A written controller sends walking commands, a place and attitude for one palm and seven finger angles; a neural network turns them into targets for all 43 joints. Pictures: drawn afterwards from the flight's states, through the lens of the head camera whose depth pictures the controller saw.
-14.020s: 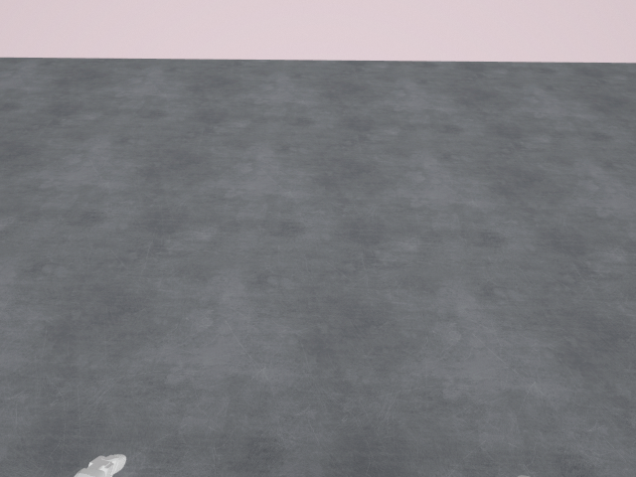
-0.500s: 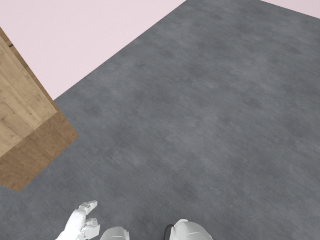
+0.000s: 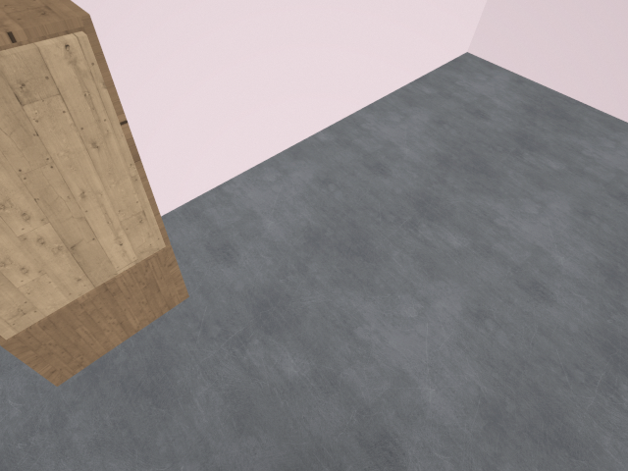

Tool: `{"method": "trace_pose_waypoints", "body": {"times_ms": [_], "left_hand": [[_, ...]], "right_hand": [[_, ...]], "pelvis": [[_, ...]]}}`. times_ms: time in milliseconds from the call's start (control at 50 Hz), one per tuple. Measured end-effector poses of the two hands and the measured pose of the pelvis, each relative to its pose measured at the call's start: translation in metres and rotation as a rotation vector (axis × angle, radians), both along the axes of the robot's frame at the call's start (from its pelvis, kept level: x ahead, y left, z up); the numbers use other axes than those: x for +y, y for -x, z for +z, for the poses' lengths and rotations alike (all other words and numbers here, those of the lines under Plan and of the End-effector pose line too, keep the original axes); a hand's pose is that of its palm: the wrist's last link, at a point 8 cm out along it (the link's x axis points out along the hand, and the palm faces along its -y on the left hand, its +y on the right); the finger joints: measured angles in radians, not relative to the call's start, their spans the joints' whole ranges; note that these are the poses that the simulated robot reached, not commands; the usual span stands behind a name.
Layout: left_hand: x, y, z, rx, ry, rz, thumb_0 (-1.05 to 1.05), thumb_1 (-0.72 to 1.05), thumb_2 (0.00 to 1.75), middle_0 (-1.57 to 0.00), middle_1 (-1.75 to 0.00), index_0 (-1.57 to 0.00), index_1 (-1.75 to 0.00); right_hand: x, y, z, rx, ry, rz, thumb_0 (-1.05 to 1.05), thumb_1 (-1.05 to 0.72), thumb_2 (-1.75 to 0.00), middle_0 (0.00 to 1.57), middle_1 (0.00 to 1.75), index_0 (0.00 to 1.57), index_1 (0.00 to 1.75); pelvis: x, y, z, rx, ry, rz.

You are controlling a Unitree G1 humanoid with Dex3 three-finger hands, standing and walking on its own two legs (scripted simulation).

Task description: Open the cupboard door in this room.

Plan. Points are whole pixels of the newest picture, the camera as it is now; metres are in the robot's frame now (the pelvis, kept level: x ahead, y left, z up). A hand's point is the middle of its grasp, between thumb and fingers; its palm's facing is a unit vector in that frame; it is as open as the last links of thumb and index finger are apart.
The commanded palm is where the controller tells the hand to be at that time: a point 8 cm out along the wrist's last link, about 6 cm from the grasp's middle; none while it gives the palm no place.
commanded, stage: turn to face it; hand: left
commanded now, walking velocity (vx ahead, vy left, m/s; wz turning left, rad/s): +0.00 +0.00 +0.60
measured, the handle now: out of the picture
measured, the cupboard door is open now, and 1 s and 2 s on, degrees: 0 0 0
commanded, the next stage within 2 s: take the last steps up to it in 1.34 s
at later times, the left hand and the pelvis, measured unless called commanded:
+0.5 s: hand out of the picture +0.01 +0.14 -0.14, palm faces +0.28 -0.92 -0.29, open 7.4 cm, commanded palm none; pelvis -0.04 -0.08 +0.00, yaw +17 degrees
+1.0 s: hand out of the picture -0.17 +0.19 -0.17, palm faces +0.57 -0.78 -0.26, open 7.4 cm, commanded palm none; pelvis -0.09 -0.04 +0.00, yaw +34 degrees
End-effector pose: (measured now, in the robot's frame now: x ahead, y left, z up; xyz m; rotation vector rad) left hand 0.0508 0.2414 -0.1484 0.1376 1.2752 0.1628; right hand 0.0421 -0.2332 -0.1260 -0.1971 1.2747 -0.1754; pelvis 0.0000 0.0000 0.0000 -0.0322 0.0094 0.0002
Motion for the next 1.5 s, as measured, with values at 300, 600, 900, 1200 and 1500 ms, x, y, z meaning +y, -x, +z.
{"method": "trace_pose_waypoints", "body": {"times_ms": [300, 600, 900, 1200, 1500], "left_hand": [[-0.019, 0.002, 0.024, -0.121, -0.106, 0.098, 0.01, 0.91, 0.89, -0.20, -0.29, -0.20, -0.30], [-0.062, 0.104, 0.030, -0.098, -0.101, 0.296, 0.01, 0.91, 0.89, -0.20, -0.30, -0.20, -0.30], [-0.030, 0.251, -0.002, 0.093, -0.039, 0.567, 0.01, 0.91, 0.89, -0.20, -0.30, -0.20, -0.30], [-0.034, 0.212, 0.024, -0.075, -0.109, 0.599, 0.01, 0.91, 0.89, -0.20, -0.29, -0.20, -0.30], [-0.133, 0.238, 0.036, -0.044, -0.112, 0.724, 0.01, 0.91, 0.89, -0.20, -0.30, -0.20, -0.30]], "right_hand": [[-0.067, 0.011, -0.020, 0.084, -0.008, 0.082, 0.00, -0.91, -0.90, 0.20, 0.30, 0.21, 0.30], [-0.078, -0.068, -0.010, -0.020, -0.009, 0.328, 0.00, -0.91, -0.90, 0.19, 0.30, 0.20, 0.30], [0.028, -0.094, 0.017, -0.129, 0.029, 0.616, 0.00, -0.91, -0.90, 0.20, 0.30, 0.20, 0.30], [0.007, -0.056, -0.006, -0.008, -0.022, 0.628, 0.00, -0.91, -0.90, 0.20, 0.30, 0.21, 0.30], [-0.043, -0.075, -0.027, 0.102, -0.033, 0.700, 0.00, -0.91, -0.90, 0.20, 0.30, 0.20, 0.30]], "pelvis": [[-0.050, 0.024, -0.007, 0.019, -0.024, 0.169], [-0.076, 0.047, -0.001, -0.011, -0.068, 0.378], [-0.040, 0.084, -0.003, -0.005, 0.002, 0.554], [-0.059, 0.087, 0.000, -0.003, -0.031, 0.660], [-0.107, 0.073, 0.002, 0.001, -0.077, 0.781]]}}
